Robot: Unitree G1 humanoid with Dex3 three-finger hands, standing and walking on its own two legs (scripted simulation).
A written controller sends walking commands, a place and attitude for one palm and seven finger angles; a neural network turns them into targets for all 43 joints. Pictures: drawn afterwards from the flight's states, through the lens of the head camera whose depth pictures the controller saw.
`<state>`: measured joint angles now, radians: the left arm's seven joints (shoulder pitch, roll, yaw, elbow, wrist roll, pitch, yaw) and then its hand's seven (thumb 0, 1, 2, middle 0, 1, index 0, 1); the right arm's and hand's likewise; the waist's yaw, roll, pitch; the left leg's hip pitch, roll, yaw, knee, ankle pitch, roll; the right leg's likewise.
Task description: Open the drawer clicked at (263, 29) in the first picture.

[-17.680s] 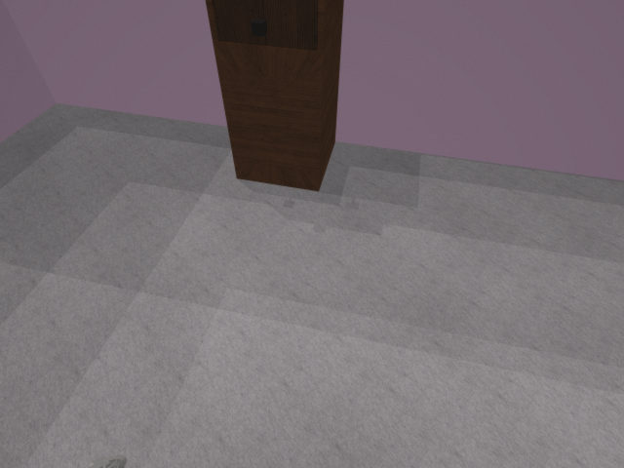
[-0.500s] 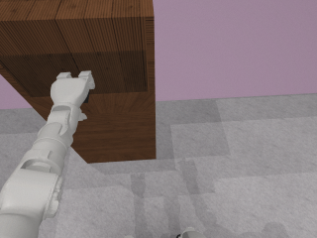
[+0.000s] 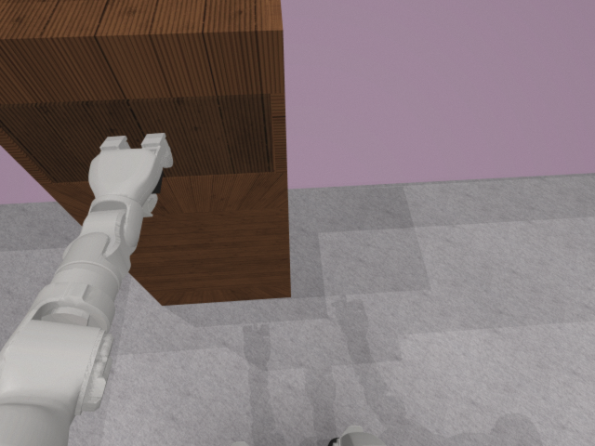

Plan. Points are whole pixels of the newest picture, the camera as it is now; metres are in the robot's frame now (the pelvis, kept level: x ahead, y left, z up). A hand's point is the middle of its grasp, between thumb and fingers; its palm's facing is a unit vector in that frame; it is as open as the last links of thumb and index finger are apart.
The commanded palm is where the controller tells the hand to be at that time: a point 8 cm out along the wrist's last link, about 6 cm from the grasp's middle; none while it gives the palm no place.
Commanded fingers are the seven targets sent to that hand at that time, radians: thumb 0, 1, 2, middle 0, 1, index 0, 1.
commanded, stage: pull the drawer open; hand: left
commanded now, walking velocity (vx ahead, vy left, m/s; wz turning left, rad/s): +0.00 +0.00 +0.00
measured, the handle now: (144, 163) +0.52 +0.21 +0.03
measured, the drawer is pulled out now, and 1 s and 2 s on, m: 0.00 0.03 0.24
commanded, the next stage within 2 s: none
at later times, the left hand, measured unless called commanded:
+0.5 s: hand (140, 212) +0.44 +0.21 +0.02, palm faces -0.04 -0.05 -1.00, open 8.0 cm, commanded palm +0.40 +0.22 +0.07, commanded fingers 0.00 0.90 0.90 -0.40 -1.35 -0.40 -1.35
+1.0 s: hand (139, 216) +0.44 +0.21 +0.02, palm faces -0.06 -0.03 -1.00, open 8.0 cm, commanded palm +0.38 +0.22 +0.07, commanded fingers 0.00 0.90 0.90 -0.40 -1.35 -0.40 -1.35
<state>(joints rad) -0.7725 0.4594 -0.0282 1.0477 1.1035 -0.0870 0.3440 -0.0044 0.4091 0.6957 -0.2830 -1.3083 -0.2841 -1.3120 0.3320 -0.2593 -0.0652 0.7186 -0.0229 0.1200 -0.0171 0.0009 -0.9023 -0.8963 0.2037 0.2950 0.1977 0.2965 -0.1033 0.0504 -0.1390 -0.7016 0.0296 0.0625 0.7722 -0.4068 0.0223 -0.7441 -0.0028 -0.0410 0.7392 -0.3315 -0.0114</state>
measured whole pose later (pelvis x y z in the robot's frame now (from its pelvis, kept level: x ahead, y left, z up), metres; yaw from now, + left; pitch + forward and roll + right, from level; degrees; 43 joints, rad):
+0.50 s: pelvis +0.03 +0.01 +0.01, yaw -2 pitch +17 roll -1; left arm -0.45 0.40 -0.04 0.67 1.06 -0.01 0.32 0.01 0.44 0.72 -0.23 -1.33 -0.24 -1.31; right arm 0.29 -0.25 -0.08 0.67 -0.01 0.14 0.02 0.00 -0.90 -0.90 0.20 0.29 0.20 0.30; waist -0.06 0.06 -0.15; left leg -0.58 0.03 0.09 0.70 -0.41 0.03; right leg -0.63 0.00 -0.01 0.67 -0.34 0.00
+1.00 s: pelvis +0.01 +0.00 +0.01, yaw -1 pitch +17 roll +0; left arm -0.55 0.42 -0.01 0.83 1.09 -0.08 0.32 0.00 0.45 0.66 -0.24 -1.31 -0.25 -1.31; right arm 0.28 -0.24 -0.07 0.68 -0.02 0.14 -0.01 0.00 -0.90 -0.90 0.20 0.29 0.20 0.30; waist -0.06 0.06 -0.14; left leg -0.60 0.03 0.06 0.71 -0.40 0.01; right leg -0.66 0.01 -0.02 0.70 -0.33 -0.02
